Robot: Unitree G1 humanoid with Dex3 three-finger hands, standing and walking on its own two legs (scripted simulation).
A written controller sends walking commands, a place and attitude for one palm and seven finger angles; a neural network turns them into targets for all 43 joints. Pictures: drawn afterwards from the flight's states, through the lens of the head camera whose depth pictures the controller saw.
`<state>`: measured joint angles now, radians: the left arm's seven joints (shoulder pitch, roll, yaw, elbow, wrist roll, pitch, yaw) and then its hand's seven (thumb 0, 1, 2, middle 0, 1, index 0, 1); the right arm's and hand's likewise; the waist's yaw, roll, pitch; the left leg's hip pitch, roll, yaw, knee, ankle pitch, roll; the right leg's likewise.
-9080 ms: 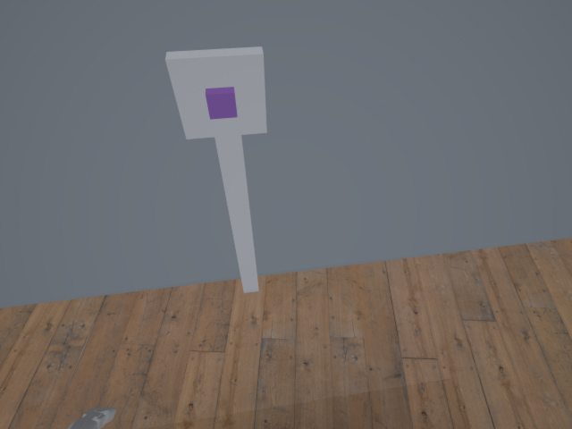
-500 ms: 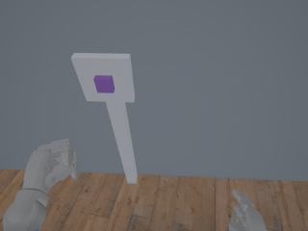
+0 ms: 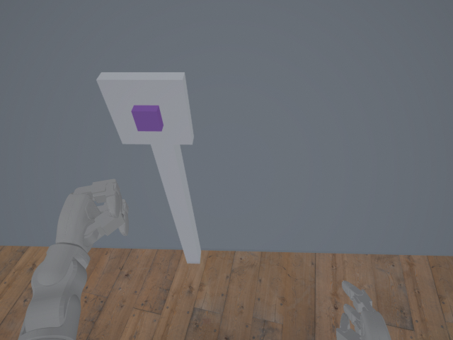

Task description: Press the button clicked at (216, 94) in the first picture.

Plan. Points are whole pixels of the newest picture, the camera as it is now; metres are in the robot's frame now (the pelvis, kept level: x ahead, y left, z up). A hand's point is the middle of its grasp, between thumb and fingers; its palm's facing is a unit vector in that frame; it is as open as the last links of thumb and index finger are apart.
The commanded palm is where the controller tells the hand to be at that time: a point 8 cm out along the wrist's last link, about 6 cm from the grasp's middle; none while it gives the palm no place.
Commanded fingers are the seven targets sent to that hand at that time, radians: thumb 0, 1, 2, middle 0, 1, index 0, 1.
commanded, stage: aim a knuckle at the button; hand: left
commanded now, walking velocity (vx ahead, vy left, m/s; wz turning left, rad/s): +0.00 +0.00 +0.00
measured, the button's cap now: (148, 117) +0.53 +0.21 +0.11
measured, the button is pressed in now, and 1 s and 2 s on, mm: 0 0 0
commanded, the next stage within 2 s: press the button with the knuckle in 1.56 s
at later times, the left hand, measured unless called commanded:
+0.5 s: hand (148, 180) +0.37 +0.18 +0.09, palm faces +0.03 -1.00 -0.03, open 3.1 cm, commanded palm +0.35 +0.23 +0.09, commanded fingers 0.00 0.90 0.90 -1.30 -1.50 -1.30 -1.50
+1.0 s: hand (162, 156) +0.44 +0.17 +0.08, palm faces +0.04 -1.00 -0.02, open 3.1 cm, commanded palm +0.40 +0.22 +0.08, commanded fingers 0.00 0.90 0.90 -1.30 -1.50 -1.30 -1.50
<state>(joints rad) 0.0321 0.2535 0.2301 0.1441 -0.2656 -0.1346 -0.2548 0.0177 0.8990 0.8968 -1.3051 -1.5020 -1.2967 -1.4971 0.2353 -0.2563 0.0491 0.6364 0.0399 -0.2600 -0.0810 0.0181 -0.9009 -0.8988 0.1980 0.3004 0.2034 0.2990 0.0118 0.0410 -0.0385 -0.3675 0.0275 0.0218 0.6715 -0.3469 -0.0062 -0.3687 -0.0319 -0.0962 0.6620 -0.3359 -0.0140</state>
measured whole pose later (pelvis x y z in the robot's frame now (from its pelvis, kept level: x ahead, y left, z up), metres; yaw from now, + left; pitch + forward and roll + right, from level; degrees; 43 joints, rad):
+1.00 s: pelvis +0.00 +0.01 -0.01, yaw -2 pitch +10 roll +0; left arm -0.60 0.30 0.30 0.88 -0.14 -0.34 -0.13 0.02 0.90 0.90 -1.30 -1.50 -1.29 -1.50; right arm 0.34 -0.26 0.01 0.66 0.02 -0.03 -0.03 0.01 -0.90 -0.90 0.20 0.30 0.20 0.30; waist -0.08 0.02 -0.07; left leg -0.55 0.04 0.06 0.75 -0.37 0.00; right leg -0.57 -0.02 -0.05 0.74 -0.34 -0.01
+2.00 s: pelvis +0.00 +0.01 -0.01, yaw -2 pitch +11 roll -1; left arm -0.69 0.32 0.31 0.97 -0.12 -0.35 -0.12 0.02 0.90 0.90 -1.30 -1.50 -1.30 -1.50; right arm 0.34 -0.26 0.02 0.66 0.01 -0.01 -0.02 0.01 -0.90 -0.90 0.20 0.30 0.20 0.30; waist -0.09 0.02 -0.07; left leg -0.60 0.04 0.05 0.79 -0.39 0.01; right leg -0.61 -0.02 -0.06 0.76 -0.35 -0.01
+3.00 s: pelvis -0.03 +0.01 -0.03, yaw -1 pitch +17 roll -2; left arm -1.01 0.50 0.34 1.29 -0.07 -0.38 -0.14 -0.02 0.78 1.00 -1.30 -1.50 -1.38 -1.50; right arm 0.40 -0.28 0.05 0.68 -0.01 -0.03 -0.03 0.01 -0.90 -0.90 0.20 0.30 0.20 0.30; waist -0.18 0.02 -0.07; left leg -0.82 0.04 0.00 0.90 -0.37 0.01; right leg -0.79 -0.02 -0.10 0.83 -0.33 -0.01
